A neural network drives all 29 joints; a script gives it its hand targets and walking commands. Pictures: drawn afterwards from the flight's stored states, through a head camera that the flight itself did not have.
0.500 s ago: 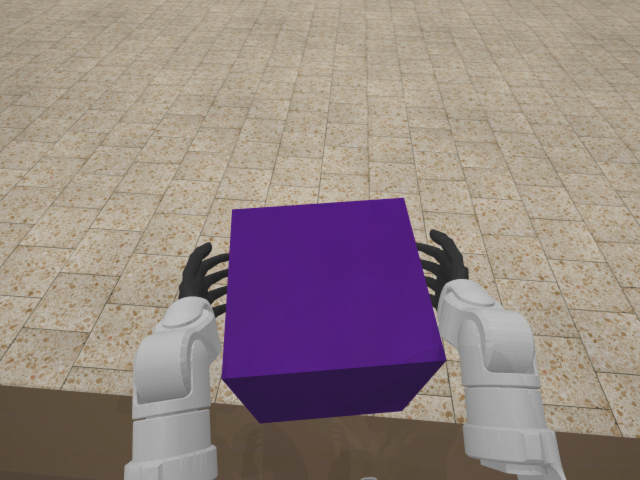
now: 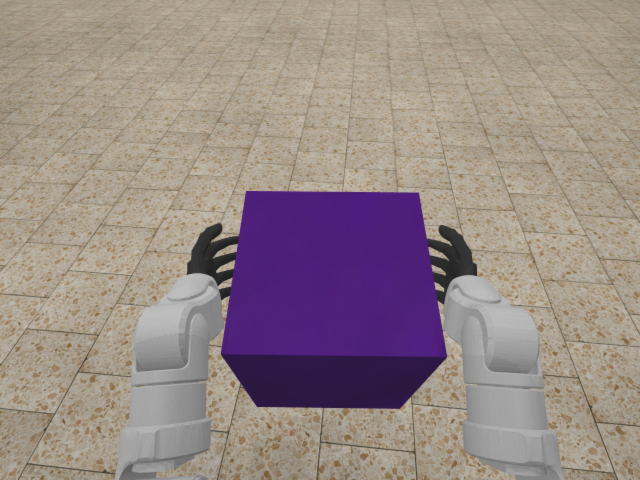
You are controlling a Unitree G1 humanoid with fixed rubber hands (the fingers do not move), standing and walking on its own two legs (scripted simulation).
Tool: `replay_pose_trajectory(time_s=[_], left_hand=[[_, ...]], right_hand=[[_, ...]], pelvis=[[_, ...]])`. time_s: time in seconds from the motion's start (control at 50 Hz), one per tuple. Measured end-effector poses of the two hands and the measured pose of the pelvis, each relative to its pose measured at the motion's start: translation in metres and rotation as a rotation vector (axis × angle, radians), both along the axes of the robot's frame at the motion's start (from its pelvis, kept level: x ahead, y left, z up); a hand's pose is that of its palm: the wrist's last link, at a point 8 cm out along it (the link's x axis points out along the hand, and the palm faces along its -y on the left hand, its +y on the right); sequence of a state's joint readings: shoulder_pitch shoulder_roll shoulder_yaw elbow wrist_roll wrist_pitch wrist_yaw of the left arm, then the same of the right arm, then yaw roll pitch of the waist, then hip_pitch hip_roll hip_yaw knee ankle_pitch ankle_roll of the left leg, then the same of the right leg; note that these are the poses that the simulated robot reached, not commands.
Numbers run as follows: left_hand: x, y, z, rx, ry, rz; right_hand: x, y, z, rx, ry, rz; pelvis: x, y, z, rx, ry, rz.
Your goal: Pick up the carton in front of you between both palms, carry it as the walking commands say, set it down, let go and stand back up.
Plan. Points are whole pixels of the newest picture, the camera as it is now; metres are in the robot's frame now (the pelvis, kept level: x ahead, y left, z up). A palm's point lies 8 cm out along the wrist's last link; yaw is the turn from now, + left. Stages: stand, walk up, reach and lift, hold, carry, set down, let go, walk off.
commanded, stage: carry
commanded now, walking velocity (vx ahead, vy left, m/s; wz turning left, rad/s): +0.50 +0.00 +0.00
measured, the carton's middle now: (330, 310) +0.34 -0.01 +0.04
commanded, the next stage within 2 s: none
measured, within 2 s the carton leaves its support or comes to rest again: neither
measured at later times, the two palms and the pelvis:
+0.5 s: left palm (252, 185) +0.69 +0.12 -0.02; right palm (394, 176) +0.71 -0.18 -0.02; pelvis +0.37 -0.04 -0.10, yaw +0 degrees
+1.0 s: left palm (256, 98) +1.03 +0.13 +0.01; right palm (370, 99) +1.00 -0.16 +0.01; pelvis +0.70 +0.01 -0.08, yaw -2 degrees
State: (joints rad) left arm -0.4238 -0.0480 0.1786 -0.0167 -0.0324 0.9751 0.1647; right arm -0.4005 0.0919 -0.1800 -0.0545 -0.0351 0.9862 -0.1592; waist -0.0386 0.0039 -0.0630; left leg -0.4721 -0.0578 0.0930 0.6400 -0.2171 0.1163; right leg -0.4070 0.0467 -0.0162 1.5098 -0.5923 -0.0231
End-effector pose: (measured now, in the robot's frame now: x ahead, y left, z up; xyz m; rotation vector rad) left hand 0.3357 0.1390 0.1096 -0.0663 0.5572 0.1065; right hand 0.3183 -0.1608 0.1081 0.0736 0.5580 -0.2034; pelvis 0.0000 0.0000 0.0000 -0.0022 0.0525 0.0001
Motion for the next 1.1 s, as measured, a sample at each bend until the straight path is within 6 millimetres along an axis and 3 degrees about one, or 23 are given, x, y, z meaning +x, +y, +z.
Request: replay_pose_trajectory(time_s=[0.12, 0.24, 0.34, 0.38, 0.42, 0.5, 0.58, 0.7, 0.84, 0.88, 1.0, 1.1], left_hand=[[0.072, -0.013, -0.048, -0.02, 0.141, -0.012], [0.154, -0.019, -0.069, -0.041, 0.115, 0.01], [0.245, -0.027, -0.079, -0.019, 0.008, 0.024], [0.283, -0.029, -0.087, 0.006, -0.036, 0.039], [0.314, -0.027, -0.099, 0.034, -0.03, 0.055], [0.353, -0.015, -0.127, 0.023, 0.079, 0.113], [0.392, -0.004, -0.138, -0.001, 0.131, 0.162], [0.476, -0.001, -0.131, -0.021, 0.097, 0.138], [0.599, 0.002, -0.118, -0.016, 0.003, 0.046], [0.63, 0.001, -0.117, -0.012, 0.013, 0.012], [0.691, -0.004, -0.103, -0.03, 0.088, -0.009], [0.728, -0.002, -0.09, -0.062, 0.065, 0.021]], right_hand=[[0.064, -0.012, -0.045, 0.035, 0.138, -0.05], [0.157, -0.018, -0.059, 0.035, 0.112, -0.039], [0.256, -0.028, -0.07, 0.029, 0.008, -0.002], [0.3, -0.029, -0.082, 0.025, -0.035, 0.031], [0.338, -0.027, -0.098, 0.025, -0.029, 0.064], [0.39, -0.015, -0.127, 0.034, 0.078, 0.108], [0.436, -0.004, -0.142, 0.065, 0.13, 0.112], [0.51, 0.0, -0.138, 0.059, 0.096, 0.091], [0.614, 0.002, -0.117, 0.016, 0.002, 0.033], [0.638, 0.0, -0.112, -0.005, 0.011, 0.013], [0.686, -0.003, -0.1, 0.03, 0.083, -0.037], [0.729, -0.001, -0.082, 0.048, 0.057, -0.045]], pelvis=[[0.078, 0.006, -0.007, 0.008, 0.026, -0.006], [0.163, -0.005, -0.019, 0.02, 0.032, 0.004], [0.257, -0.021, -0.059, 0.049, 0.015, 0.015], [0.298, -0.028, -0.085, 0.051, 0.004, 0.02], [0.326, -0.031, -0.101, 0.014, 0.019, 0.008], [0.373, -0.04, -0.104, 0.005, 0.038, 0.004], [0.419, -0.042, -0.099, 0.009, 0.047, 0.012], [0.498, -0.034, -0.093, 0.011, 0.052, 0.009], [0.611, -0.009, -0.107, 0.003, 0.024, -0.009], [0.635, -0.004, -0.105, 0.01, 0.022, -0.015], [0.7, 0.008, -0.08, -0.024, 0.032, -0.036], [0.758, 0.004, -0.069, -0.041, 0.037, -0.029]])
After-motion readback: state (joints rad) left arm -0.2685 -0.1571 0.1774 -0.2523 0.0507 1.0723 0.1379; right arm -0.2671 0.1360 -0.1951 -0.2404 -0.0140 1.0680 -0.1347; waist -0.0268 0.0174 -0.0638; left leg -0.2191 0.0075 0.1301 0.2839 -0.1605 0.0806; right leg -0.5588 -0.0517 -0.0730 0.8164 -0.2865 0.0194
